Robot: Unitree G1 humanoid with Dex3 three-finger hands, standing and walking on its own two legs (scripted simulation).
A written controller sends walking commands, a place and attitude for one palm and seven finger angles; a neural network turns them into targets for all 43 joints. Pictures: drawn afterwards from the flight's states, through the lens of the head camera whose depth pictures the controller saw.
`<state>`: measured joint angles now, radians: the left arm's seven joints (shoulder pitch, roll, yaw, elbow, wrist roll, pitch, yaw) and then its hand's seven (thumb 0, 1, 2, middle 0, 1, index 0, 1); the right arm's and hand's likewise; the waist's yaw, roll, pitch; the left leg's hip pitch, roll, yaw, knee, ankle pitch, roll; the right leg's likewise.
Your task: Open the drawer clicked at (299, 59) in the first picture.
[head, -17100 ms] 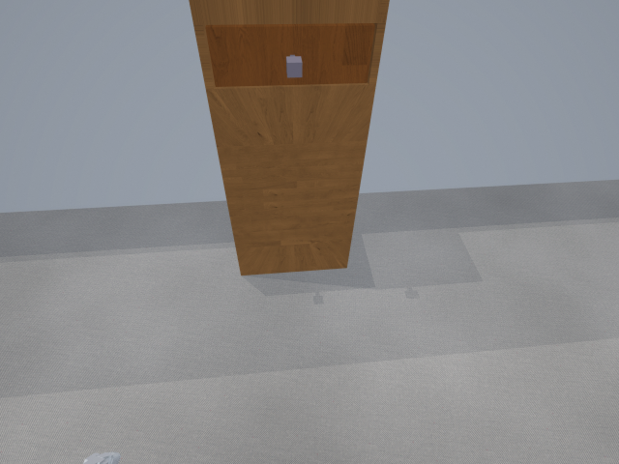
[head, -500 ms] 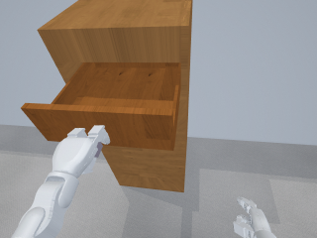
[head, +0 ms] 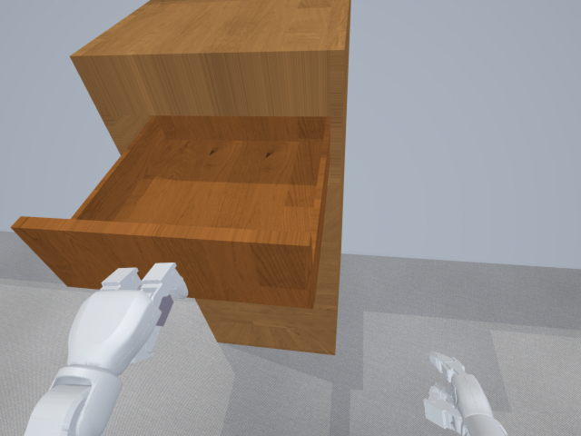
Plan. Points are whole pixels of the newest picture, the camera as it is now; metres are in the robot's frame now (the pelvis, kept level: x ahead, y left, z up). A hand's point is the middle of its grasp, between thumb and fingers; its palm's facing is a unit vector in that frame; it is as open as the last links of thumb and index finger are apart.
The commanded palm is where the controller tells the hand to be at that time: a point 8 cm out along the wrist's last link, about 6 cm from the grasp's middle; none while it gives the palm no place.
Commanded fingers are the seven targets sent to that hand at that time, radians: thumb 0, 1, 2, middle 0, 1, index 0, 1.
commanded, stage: pull the drawer open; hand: left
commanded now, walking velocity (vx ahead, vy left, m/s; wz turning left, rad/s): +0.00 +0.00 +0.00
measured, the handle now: (157, 293) +0.25 +0.21 +0.10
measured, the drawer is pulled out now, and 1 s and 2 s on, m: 0.27 0.30 0.29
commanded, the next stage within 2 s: open the thumb to release the handle in 0.46 s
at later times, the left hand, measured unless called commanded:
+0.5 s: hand (133, 361) +0.17 +0.21 +0.08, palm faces +0.03 -0.14 -0.99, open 6.7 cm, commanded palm +0.13 +0.22 +0.15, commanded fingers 0.00 0.90 0.90 -0.40 -1.35 -0.40 -1.35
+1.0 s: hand (131, 347) +0.19 +0.22 +0.09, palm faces +0.05 -0.09 -0.99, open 10.7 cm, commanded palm +0.16 +0.24 +0.15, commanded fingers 0.00 -0.50 0.30 -0.30 -1.20 -0.30 -1.20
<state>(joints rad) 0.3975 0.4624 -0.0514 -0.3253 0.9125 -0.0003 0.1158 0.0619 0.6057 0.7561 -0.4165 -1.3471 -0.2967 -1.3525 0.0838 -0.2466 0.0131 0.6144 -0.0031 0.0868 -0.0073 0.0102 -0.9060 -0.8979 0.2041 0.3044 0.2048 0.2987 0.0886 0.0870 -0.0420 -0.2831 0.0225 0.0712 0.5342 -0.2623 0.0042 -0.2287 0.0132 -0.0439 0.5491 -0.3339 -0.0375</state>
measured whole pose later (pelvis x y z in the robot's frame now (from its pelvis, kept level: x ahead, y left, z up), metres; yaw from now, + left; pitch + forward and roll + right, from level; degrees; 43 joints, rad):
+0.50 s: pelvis +0.00 +0.00 +0.00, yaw -1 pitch +1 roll +0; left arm 0.60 0.47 -0.03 -0.46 0.90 0.03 0.17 0.06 0.62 0.72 -0.42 -1.35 -0.30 -1.35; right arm 0.11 -0.26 0.03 0.56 0.00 0.09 0.01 0.01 -0.91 -0.90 0.20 0.30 0.21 0.30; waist 0.08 0.09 -0.07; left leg -0.31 0.04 0.09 0.58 -0.29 0.00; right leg -0.26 0.03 -0.03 0.58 -0.35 -0.04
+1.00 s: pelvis +0.00 -0.01 +0.00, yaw +1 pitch +0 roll +1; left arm 0.44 0.50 -0.02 -0.37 0.89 -0.02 0.12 0.00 -0.08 0.49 -0.35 -1.25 -0.42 -1.28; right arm 0.09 -0.23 0.03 0.62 0.00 0.09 -0.02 0.01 -0.91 -0.90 0.20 0.30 0.21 0.30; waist 0.10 0.10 -0.04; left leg -0.29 0.02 0.05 0.55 -0.27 0.00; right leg -0.23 0.02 -0.06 0.57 -0.34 -0.04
